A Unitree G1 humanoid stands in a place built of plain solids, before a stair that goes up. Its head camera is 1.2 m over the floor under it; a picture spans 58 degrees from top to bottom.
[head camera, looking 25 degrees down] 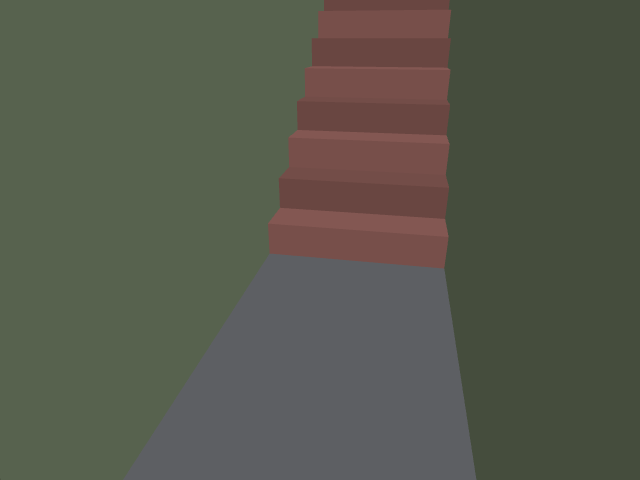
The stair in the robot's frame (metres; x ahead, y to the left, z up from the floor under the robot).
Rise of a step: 0.20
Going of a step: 0.27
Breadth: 1.14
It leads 11 degrees to the right of straight ahead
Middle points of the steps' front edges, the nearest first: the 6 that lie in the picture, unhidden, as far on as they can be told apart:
2.28 -0.20 0.20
2.54 -0.25 0.40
2.81 -0.30 0.60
3.07 -0.35 0.80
3.33 -0.40 1.00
3.60 -0.45 1.20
